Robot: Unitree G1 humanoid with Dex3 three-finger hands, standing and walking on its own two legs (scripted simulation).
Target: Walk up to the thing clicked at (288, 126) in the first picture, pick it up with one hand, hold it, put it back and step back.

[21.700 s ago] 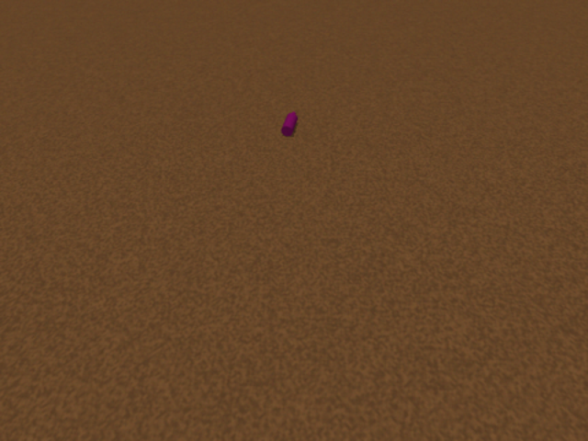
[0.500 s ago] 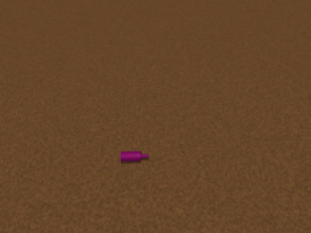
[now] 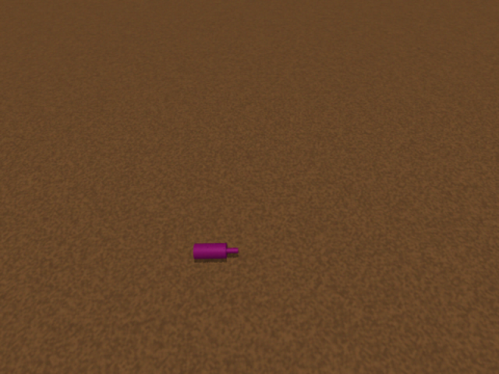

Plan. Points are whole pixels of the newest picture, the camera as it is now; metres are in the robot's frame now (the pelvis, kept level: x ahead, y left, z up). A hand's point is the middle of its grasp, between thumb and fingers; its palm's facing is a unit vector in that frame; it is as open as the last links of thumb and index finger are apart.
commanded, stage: stand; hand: left
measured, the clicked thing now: (216, 250) +0.76 +0.18 -0.75
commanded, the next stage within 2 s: walk up in 0.12 s
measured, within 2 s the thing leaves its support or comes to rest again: neither
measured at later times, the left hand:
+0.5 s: hand out of the picture +0.10 +0.26 -0.15, palm faces +0.01 -0.92 -0.38, open 7.3 cm
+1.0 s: hand (127, 325) +0.26 +0.27 -0.15, palm faces -0.07 -0.92 -0.38, open 7.3 cm
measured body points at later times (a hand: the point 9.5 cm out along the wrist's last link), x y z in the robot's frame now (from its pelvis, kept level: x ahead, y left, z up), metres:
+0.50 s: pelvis +0.07 -0.02 -0.01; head +0.09 -0.02 +0.44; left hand +0.10 +0.30 -0.13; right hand +0.13 -0.34 -0.14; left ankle +0.05 +0.11 -0.70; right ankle +0.00 -0.13 -0.75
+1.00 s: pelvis +0.21 -0.01 -0.01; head +0.21 -0.01 +0.44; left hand +0.26 +0.31 -0.12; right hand +0.26 -0.33 -0.12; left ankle +0.25 +0.10 -0.75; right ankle +0.29 -0.16 -0.72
